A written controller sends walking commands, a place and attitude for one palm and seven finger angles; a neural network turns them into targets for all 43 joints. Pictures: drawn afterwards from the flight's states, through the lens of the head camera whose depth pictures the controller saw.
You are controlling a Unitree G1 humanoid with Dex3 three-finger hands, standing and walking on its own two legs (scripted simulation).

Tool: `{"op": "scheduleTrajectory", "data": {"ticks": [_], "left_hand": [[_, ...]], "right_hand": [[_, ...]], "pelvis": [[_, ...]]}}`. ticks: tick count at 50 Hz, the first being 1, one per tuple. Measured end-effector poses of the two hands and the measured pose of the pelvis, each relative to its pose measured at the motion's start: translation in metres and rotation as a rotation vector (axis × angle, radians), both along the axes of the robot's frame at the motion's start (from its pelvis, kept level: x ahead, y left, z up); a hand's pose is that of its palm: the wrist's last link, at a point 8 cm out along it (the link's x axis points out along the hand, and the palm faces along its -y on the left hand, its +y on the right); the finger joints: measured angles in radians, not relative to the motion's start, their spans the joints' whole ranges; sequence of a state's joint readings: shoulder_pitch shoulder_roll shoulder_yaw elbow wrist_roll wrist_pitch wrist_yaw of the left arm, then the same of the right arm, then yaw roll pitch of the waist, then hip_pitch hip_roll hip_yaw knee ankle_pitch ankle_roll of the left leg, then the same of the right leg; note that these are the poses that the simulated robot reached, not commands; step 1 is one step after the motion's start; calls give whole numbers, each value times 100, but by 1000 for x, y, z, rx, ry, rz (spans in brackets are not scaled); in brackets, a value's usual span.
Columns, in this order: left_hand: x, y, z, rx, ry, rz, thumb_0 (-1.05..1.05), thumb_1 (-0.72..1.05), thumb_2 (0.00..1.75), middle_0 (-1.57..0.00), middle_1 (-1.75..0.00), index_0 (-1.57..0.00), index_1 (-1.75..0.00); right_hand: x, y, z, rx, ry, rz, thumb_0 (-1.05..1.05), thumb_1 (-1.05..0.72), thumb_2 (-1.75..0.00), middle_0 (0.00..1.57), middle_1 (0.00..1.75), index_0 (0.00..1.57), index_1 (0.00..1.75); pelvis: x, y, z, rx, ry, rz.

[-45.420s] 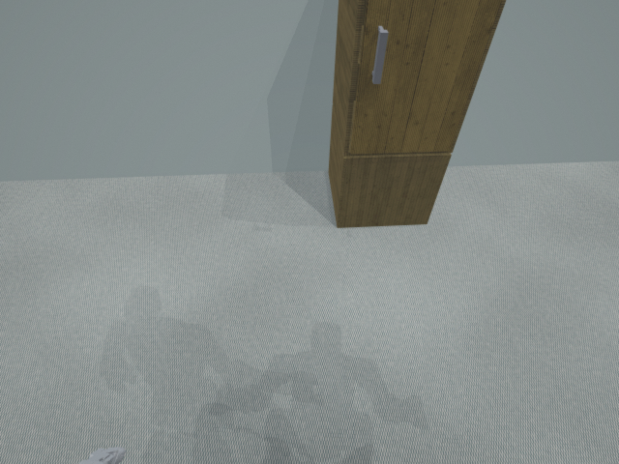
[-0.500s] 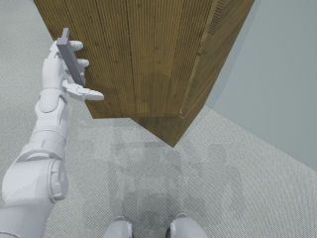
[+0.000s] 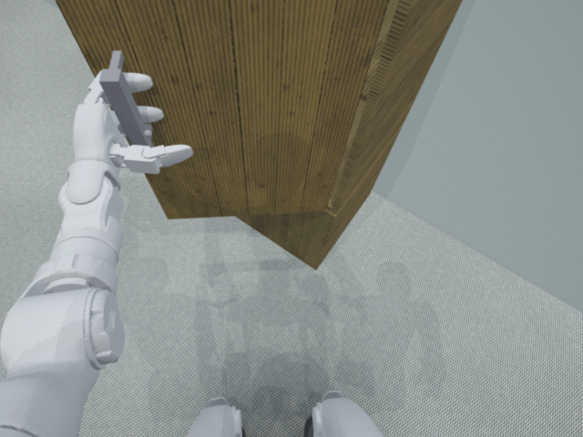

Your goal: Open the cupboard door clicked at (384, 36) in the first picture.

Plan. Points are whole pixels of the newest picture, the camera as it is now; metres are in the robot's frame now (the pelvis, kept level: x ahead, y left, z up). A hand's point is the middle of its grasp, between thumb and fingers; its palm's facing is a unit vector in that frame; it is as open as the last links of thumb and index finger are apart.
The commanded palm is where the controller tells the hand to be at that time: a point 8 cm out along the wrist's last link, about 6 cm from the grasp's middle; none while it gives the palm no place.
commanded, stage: close the thumb around the handle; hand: left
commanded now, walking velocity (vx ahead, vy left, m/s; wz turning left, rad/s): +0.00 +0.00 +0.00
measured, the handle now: (132, 109) +0.55 +0.19 +0.08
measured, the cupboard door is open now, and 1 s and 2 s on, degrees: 40 55 83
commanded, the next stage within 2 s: pull the door open along its arc in 0.42 s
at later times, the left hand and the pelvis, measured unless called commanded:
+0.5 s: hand (149, 131) +0.51 +0.16 +0.08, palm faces +0.03 -1.00 -0.01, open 5.5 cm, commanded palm +0.48 +0.20 +0.08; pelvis +0.00 +0.00 +0.00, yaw +0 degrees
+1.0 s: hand (157, 186) +0.42 +0.14 +0.08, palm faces -0.02 -1.00 +0.01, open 5.9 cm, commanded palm +0.35 +0.20 +0.08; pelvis +0.02 +0.00 +0.02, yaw -2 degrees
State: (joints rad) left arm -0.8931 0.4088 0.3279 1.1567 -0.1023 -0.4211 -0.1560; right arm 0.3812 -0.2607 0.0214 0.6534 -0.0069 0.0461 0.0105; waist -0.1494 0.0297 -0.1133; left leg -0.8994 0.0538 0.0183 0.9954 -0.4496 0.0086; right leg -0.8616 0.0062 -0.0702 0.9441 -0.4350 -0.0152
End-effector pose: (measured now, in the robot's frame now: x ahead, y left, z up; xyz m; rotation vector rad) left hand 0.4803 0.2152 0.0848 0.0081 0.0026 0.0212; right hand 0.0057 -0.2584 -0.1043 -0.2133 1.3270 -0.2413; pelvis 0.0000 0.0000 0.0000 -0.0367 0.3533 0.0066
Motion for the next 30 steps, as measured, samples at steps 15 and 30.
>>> {"op": "scheduleTrajectory", "data": {"ticks": [15, 30], "left_hand": [[3, 0, -1, 4, 2, 10, 1, 64, 78, -38, -133, -36, -132], [6, 0, -1, 4, 3, -2, 1, 77, 83, -39, -135, -37, -134]], "right_hand": [[-14, 5, 0, 3, 41, -9, 0, -91, -90, 20, 30, 20, 30], [-8, 4, 1, -2, 24, -10, 0, -91, -90, 20, 30, 20, 30]], "pelvis": [[-1, 4, -1, -4, 6, 0], [0, 4, -1, -4, 8, -4]]}}
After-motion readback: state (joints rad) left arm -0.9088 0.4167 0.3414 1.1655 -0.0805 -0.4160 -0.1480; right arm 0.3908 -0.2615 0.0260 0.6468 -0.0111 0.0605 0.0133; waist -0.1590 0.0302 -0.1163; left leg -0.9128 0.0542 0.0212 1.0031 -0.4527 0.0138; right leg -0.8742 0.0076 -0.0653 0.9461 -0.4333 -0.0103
